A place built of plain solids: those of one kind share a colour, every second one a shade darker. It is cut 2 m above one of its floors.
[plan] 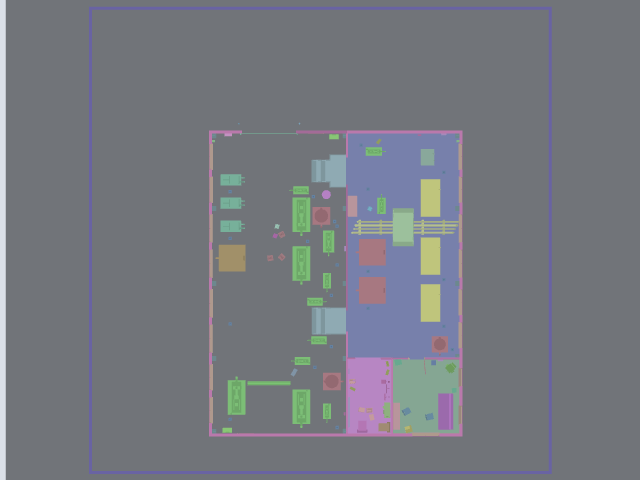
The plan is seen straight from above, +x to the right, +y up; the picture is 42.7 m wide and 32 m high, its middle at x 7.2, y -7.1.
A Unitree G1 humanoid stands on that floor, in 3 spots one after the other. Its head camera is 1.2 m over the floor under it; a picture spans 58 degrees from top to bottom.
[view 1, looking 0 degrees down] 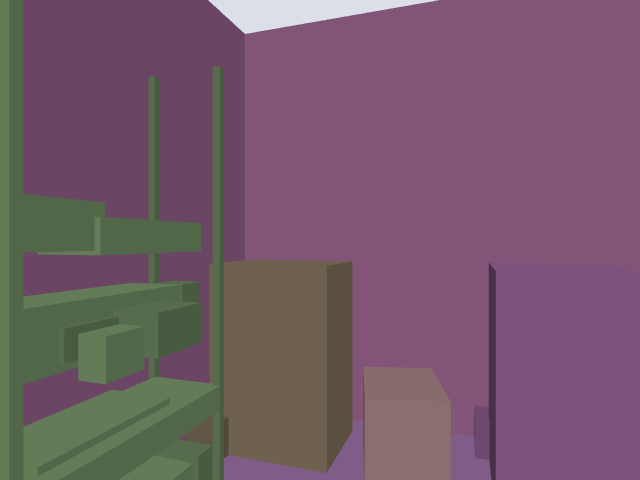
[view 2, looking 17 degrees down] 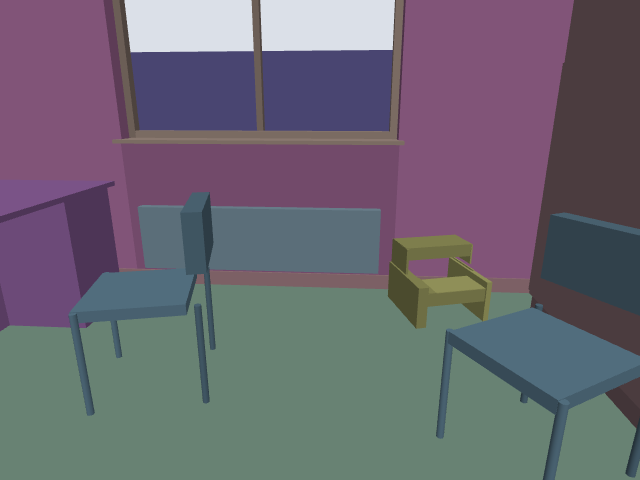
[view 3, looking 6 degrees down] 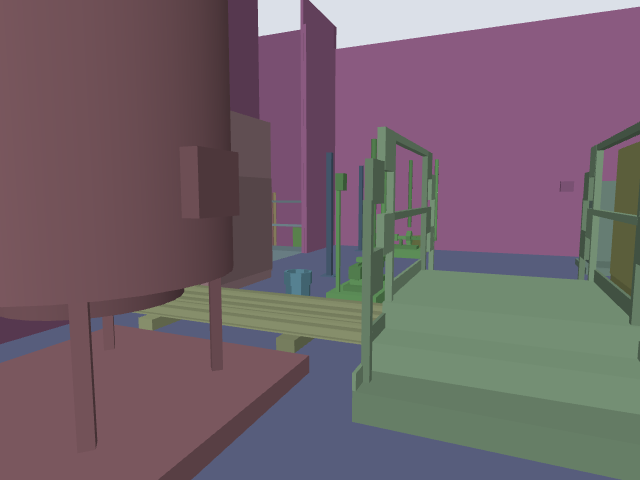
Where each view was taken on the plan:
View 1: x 10.40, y -17.20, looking -71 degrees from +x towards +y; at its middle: wall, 2.96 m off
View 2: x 13.65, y -17.20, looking -86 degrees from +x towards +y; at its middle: radiator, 2.84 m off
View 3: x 12.75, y -9.60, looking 113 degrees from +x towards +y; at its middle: wall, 9.50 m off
